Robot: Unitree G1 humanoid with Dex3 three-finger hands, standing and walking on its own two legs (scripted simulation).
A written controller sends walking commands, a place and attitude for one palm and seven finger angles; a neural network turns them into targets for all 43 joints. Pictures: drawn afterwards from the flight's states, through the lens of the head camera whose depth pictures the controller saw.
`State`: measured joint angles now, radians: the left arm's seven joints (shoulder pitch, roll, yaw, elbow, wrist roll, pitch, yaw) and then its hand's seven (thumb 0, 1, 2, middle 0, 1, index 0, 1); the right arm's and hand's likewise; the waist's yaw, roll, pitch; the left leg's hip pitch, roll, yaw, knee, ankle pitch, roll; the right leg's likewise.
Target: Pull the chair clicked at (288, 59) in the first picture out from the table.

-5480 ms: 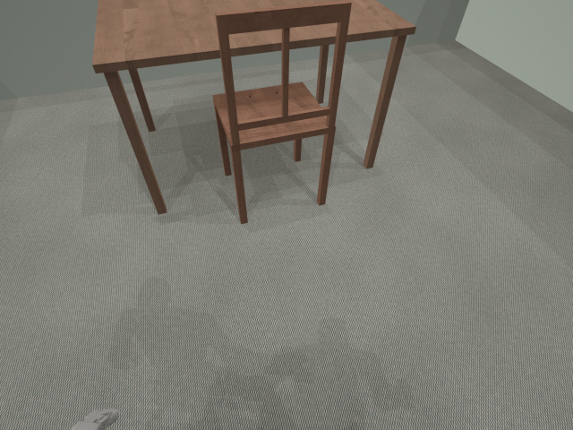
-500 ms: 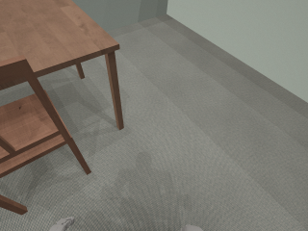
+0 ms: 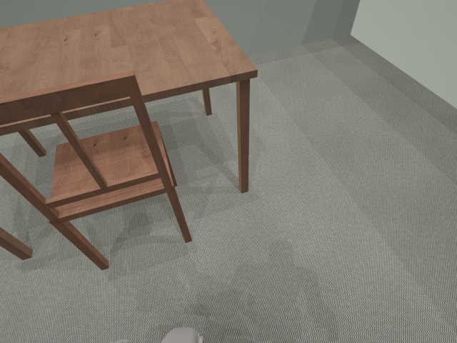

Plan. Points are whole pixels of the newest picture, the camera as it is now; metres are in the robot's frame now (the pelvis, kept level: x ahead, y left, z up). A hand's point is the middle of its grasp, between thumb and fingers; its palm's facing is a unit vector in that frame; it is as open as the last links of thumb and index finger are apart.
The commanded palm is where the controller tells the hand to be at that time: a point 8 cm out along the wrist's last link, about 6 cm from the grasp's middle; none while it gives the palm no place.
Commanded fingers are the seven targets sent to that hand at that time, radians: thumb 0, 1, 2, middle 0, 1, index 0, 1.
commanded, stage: turn to face it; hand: left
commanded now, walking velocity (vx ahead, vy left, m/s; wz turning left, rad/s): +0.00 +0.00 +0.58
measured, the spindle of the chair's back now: (82, 153) +0.60 +0.45 -0.08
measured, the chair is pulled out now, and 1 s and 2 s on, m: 0.00 0.00 0.00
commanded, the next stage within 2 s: take the last steps up to it in 0.56 s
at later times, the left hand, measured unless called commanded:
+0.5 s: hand out of the picture +0.02 +0.30 -0.17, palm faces +0.28 -0.93 -0.23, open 7.4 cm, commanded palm none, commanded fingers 0.00 0.90 0.90 -0.20 -0.30 -0.20 -0.30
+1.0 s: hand out of the picture -0.03 +0.19 -0.15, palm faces +0.38 -0.89 -0.24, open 7.3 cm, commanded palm none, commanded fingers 0.00 0.90 0.90 -0.20 -0.30 -0.20 -0.30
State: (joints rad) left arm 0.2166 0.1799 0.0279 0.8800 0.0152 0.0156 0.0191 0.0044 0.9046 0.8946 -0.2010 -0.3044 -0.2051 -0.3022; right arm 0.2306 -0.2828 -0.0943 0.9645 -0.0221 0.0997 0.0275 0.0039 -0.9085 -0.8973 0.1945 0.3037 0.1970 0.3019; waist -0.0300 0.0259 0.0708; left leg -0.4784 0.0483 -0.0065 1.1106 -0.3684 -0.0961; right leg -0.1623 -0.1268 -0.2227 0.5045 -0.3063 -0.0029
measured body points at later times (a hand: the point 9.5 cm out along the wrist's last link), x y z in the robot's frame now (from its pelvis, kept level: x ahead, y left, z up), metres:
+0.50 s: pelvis +0.00 +0.07 +0.00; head +0.01 +0.10 +0.45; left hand +0.00 +0.35 -0.15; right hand +0.15 -0.14 -0.12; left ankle -0.01 +0.14 -0.74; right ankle +0.02 -0.09 -0.66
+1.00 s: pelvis +0.03 +0.02 +0.01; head +0.03 -0.02 +0.46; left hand -0.05 +0.24 -0.13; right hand +0.09 -0.22 -0.16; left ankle +0.01 +0.17 -0.65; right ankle +0.02 -0.06 -0.74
